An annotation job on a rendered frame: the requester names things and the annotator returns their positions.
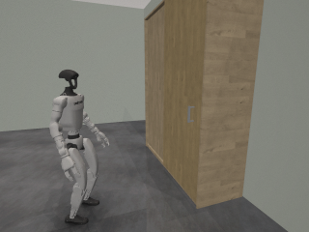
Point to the wardrobe door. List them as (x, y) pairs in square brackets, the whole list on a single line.
[(184, 51), (155, 35)]

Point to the left robot thigh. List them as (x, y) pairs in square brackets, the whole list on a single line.
[(90, 155)]

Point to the right robot upper arm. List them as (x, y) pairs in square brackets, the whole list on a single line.
[(58, 104)]

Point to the humanoid robot torso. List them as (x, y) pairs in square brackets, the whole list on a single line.
[(72, 120)]

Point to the robot left hand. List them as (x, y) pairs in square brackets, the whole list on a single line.
[(100, 135)]

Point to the robot left forearm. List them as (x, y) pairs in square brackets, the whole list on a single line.
[(90, 125)]

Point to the robot right forearm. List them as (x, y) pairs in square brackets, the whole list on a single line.
[(61, 145)]

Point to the robot right hand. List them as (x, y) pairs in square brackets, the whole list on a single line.
[(68, 163)]

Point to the left robot upper arm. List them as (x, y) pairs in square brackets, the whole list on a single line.
[(84, 113)]

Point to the handle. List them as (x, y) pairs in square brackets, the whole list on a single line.
[(188, 114)]

